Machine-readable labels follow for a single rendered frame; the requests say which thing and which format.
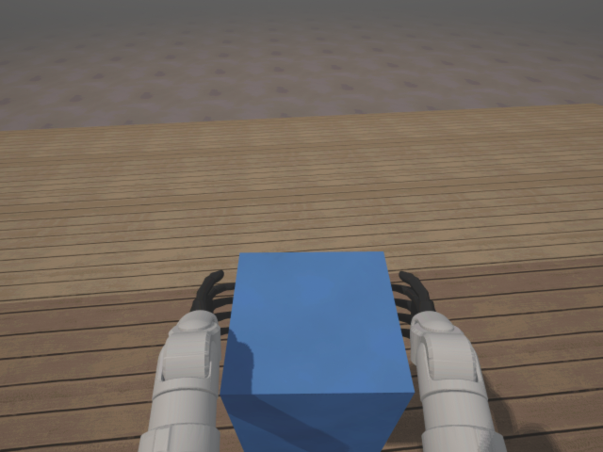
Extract robot left hand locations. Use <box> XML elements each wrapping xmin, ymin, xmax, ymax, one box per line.
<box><xmin>190</xmin><ymin>270</ymin><xmax>236</xmax><ymax>335</ymax></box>

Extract carton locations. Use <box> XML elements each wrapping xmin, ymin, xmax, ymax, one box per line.
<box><xmin>220</xmin><ymin>251</ymin><xmax>415</xmax><ymax>452</ymax></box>

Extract robot right hand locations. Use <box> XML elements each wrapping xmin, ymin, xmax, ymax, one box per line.
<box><xmin>391</xmin><ymin>271</ymin><xmax>436</xmax><ymax>339</ymax></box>

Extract right robot forearm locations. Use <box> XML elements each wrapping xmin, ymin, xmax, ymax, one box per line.
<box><xmin>410</xmin><ymin>311</ymin><xmax>507</xmax><ymax>452</ymax></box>

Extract left robot forearm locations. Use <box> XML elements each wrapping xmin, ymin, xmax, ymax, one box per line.
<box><xmin>138</xmin><ymin>310</ymin><xmax>221</xmax><ymax>452</ymax></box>

